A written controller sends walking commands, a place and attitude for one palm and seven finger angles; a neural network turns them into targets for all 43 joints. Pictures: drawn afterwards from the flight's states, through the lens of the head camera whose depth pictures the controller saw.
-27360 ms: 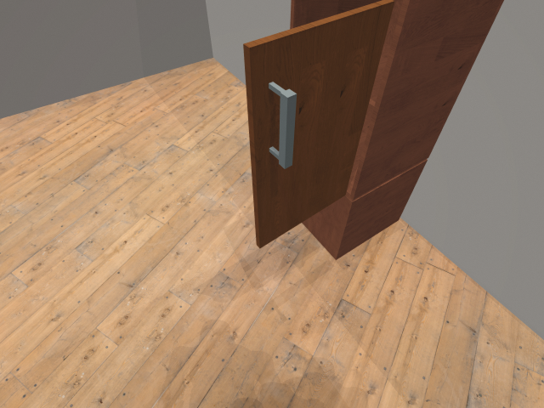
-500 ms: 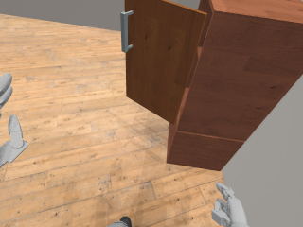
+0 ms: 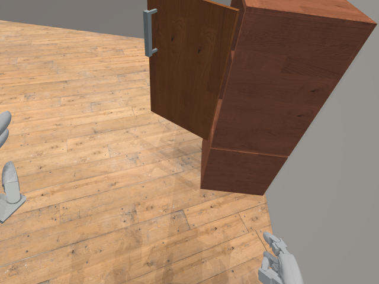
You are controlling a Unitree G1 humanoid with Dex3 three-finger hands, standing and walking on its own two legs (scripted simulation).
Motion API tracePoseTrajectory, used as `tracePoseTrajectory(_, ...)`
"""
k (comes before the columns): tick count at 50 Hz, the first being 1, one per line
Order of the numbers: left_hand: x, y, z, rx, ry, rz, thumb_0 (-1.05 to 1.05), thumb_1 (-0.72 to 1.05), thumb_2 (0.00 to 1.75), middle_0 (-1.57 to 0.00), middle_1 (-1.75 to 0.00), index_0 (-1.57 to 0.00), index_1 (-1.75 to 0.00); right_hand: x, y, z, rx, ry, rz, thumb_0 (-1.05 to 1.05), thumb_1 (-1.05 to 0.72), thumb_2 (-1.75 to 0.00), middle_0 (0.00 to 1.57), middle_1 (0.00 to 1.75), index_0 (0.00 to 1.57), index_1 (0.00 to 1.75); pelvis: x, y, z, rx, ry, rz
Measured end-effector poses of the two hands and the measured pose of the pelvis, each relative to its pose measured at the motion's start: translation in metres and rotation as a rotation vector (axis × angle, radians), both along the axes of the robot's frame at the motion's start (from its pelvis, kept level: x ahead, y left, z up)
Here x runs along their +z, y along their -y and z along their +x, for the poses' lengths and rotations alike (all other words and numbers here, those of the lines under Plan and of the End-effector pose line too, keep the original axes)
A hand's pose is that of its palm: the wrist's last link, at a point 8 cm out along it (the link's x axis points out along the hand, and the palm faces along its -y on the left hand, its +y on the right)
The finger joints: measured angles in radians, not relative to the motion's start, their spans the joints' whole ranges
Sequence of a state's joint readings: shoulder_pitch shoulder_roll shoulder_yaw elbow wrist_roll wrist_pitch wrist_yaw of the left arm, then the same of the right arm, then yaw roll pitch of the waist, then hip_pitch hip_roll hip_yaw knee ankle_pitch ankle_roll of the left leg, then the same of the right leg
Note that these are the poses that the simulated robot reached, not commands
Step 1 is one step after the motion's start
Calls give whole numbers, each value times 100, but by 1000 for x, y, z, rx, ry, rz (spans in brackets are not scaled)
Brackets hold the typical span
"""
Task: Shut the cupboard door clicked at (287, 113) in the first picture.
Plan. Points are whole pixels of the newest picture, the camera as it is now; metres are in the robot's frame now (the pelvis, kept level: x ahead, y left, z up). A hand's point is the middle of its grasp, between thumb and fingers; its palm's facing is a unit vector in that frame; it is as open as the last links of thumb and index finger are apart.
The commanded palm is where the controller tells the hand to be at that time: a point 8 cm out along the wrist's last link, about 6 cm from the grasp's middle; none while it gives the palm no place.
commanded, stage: stop stepping back and stand still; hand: left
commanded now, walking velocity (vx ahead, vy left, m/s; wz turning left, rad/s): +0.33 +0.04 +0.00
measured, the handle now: (151, 33) +0.97 +0.18 +0.09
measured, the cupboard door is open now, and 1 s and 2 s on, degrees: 61 61 61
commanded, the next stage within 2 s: let the arm hang, fingers relaxed in 0.58 s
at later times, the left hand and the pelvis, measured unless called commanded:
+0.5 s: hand out of the picture +0.16 +0.29 +0.17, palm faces +0.47 -0.75 -0.46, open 7.4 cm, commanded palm +0.09 +0.32 +0.18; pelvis -0.04 +0.02 -0.01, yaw +2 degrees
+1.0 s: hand out of the picture +0.02 +0.20 -0.17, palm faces +0.08 -0.98 -0.17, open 7.1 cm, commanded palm none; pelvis -0.04 +0.03 +0.00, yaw +4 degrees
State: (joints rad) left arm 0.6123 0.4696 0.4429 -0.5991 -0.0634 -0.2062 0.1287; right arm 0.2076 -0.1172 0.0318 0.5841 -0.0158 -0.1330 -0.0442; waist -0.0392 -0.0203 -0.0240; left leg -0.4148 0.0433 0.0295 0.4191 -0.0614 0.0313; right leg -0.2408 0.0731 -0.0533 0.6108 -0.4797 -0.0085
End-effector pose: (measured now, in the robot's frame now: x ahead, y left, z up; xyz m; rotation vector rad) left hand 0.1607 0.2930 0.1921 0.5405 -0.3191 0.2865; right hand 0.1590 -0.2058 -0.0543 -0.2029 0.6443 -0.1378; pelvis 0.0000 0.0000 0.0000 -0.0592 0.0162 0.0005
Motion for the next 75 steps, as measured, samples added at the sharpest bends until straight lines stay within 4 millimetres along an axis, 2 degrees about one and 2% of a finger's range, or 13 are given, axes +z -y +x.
tracePoseTrajectory(7, 7, -15, -50, 143, -3, 20, 1, 88, 89, -22, -31, -22, -31, -19, 10, -39, 20, -97, -1, 1, -90, -90, 21, 30, 21, 30, 2, 1, -22, -14, 0, 61)
tracePoseTrajectory(14, -21, -36, -54, 252, 50, -153, 2, 89, 90, -21, -31, -21, -31, -32, 33, -69, -24, -168, -111, 1, -90, -90, 20, 30, 21, 30, -5, -18, -30, 47, 9, 45)
tracePoseTrajectory(18, -24, -40, -51, 191, 31, -115, 2, 89, 90, -21, -31, -21, -31, -28, 28, -72, -74, -141, -116, 1, -91, -90, 20, 30, 20, 30, -9, -25, -36, 37, 27, 64)
tracePoseTrajectory(27, -2, -32, -49, 150, 13, 16, 2, 89, 90, -21, -31, -21, -31, -31, -2, -62, -11, -99, 6, 1, -91, -90, 20, 30, 20, 30, -7, -18, -35, 32, 16, 43)
tracePoseTrajectory(34, -19, -41, -45, 193, -32, -44, 2, 89, 90, -21, -31, -21, -31, -40, -7, -50, -2, -153, -2, 1, -91, -90, 20, 30, 20, 30, -8, -28, -24, 30, 17, 47)
tracePoseTrajectory(37, -70, -51, -27, 192, -247, -106, 1, 89, 90, -20, -30, -21, -30, -48, -5, -42, 62, -177, 0, 1, -91, -90, 20, 30, 20, 30, -8, -35, -26, 50, 5, 49)
tracePoseTrajectory(41, -191, -40, -28, 218, -751, -280, 1, 90, 90, -20, -30, -20, -30, -61, 2, -39, 91, -233, -12, 1, -91, -90, 20, 30, 20, 30, -13, -38, -34, 59, -2, 75)
tracePoseTrajectory(44, -266, -6, -65, 198, -1090, -379, 1, 91, 90, -20, -30, -20, -30, -63, 8, -49, 74, -283, -18, 1, -91, -90, 20, 30, 20, 30, -11, -35, -39, 56, 6, 72)
tracePoseTrajectory(48, -325, 43, -132, 175, -1400, -519, 2, 91, 90, -20, -30, -20, -30, -62, 15, -79, 37, -398, -43, 0, -91, -90, 20, 30, 20, 30, -6, -29, -42, 60, 18, 73)
tracePoseTrajectory(56, -336, 30, -209, 352, -1552, -592, -2, 98, 89, -21, -30, -21, -30, -73, 12, -151, -5, -655, -39, 0, -91, -90, 20, 30, 20, 30, 2, -23, -45, 75, 34, 50)
tracePoseTrajectory(61, -330, 22, -239, 410, -1626, -574, 0, 94, 89, -20, -30, -20, -30, -82, 1, -183, -34, -723, 10, 0, -91, -90, 20, 30, 20, 30, 4, -26, -48, 67, 46, 50)
tracePoseTrajectory(67, -327, 22, -252, 429, -1649, -570, 1, 92, 90, -20, -30, -20, -30, -89, -14, -209, -53, -766, 56, 0, -91, -90, 20, 30, 20, 30, 5, -30, -51, 59, 55, 53)
tracePoseTrajectory(75, -332, 35, -245, 382, -1628, -596, 1, 91, 90, -20, -30, -20, -30, -91, -27, -229, -75, -784, 85, 0, -91, -90, 20, 30, 20, 30, 5, -34, -56, 51, 57, 58)
